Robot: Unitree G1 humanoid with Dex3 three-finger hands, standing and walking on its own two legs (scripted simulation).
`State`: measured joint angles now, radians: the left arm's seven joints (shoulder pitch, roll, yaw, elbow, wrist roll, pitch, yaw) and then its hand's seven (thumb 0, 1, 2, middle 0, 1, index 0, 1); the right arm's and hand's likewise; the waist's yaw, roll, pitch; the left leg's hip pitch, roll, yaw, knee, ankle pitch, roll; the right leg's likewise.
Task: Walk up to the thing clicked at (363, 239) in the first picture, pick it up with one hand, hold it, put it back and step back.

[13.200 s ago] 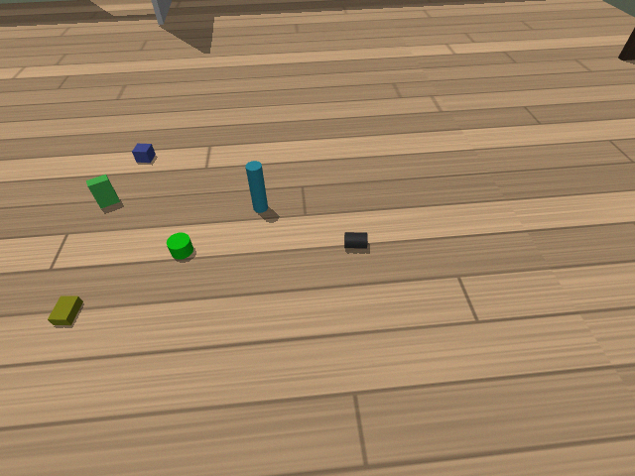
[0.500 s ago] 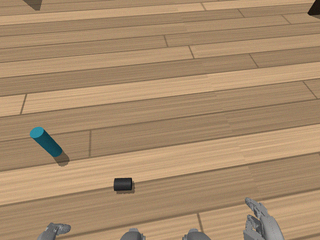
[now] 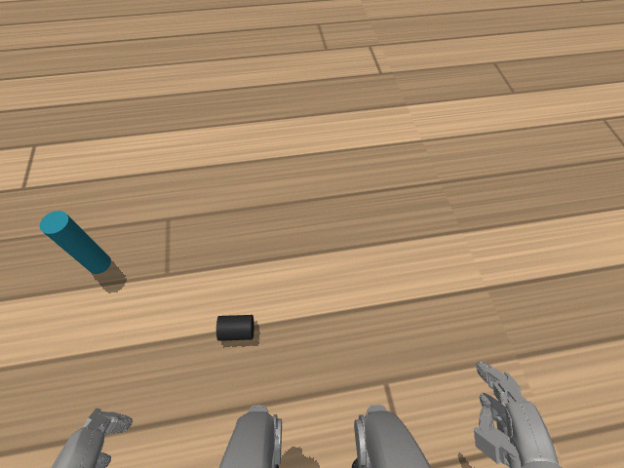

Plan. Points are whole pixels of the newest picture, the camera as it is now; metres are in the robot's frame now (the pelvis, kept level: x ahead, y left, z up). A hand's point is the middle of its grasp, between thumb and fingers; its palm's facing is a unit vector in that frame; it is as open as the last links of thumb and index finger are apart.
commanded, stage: rise first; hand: left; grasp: from above
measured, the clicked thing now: (235, 327) +0.48 +0.21 -0.61
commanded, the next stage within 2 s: none
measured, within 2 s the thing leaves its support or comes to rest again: neither
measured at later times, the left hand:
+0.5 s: hand (164, 382) +0.29 +0.29 -0.33, palm faces -0.50 -0.29 -0.82, open 13.1 cm
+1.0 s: hand (184, 349) +0.38 +0.29 -0.42, palm faces -0.47 -0.01 -0.88, open 12.7 cm
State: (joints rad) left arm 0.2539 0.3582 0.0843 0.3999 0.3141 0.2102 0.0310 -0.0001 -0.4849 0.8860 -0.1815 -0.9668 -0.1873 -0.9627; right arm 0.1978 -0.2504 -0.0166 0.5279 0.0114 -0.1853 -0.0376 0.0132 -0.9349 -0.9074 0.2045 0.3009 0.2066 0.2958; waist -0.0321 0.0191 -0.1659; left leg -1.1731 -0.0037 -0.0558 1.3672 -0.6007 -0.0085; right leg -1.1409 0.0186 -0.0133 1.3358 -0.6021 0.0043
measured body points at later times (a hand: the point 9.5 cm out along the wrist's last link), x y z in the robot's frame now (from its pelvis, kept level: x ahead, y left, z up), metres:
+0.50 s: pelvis -0.06 -0.01 -0.19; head +0.15 +0.00 +0.20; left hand +0.32 +0.30 -0.28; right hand +0.08 -0.28 -0.33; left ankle +0.02 +0.12 -0.61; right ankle +0.01 -0.13 -0.61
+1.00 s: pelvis -0.07 +0.01 -0.28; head +0.16 +0.04 +0.11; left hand +0.40 +0.29 -0.37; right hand -0.03 -0.28 -0.39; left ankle +0.02 +0.12 -0.61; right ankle +0.01 -0.13 -0.61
